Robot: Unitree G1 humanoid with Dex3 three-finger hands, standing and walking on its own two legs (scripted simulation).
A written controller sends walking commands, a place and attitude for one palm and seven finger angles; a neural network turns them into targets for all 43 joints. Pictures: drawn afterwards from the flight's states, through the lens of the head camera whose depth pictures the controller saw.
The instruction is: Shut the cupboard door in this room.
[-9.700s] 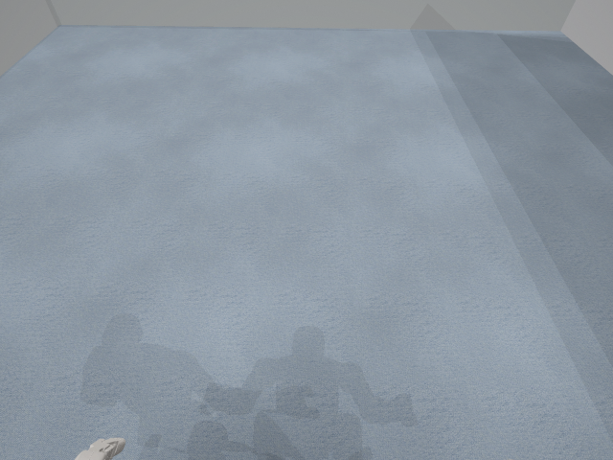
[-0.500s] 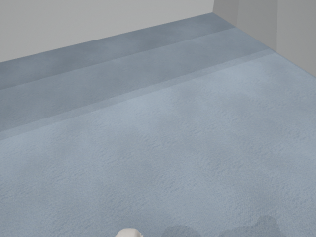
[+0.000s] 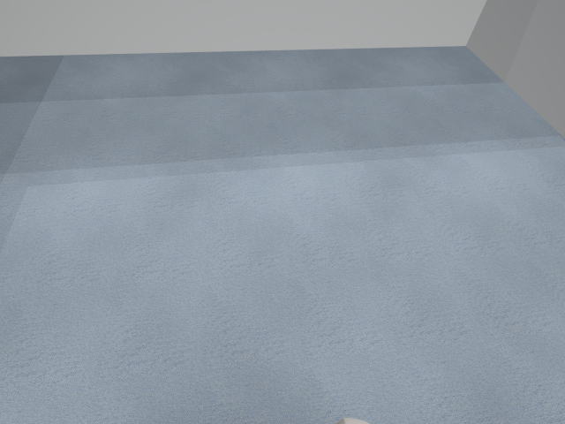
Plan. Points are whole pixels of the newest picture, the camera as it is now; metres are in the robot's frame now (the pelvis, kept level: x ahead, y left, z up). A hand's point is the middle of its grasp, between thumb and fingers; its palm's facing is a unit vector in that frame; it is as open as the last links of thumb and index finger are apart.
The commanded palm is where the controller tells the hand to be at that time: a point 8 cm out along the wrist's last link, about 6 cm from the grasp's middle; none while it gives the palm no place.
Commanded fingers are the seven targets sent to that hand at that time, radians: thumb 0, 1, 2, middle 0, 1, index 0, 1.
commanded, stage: turn or walk to find it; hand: left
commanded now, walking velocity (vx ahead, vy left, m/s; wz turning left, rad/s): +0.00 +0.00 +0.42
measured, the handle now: out of the picture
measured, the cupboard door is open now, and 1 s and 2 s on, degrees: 91 91 91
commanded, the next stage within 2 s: none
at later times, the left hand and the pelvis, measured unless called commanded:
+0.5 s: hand out of the picture -0.01 +0.15 -0.16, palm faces +0.25 -0.93 -0.26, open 7.3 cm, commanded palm none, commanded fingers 0.00 0.90 0.90 -0.20 -0.30 -0.20 -0.30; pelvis -0.03 -0.05 +0.00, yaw +14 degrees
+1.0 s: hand out of the picture -0.08 +0.21 -0.17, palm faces +0.45 -0.86 -0.25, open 7.4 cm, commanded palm none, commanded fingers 0.00 0.90 0.90 -0.20 -0.30 -0.20 -0.30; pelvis -0.07 -0.02 +0.00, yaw +25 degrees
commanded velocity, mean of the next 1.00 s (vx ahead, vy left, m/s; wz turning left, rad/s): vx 0.00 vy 0.00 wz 0.42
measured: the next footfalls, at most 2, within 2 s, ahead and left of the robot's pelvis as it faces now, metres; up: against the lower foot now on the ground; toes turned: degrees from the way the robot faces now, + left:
right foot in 0.20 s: +0.03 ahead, -0.14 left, +0.00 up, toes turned +2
left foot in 0.68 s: -0.07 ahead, +0.10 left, +0.00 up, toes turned +23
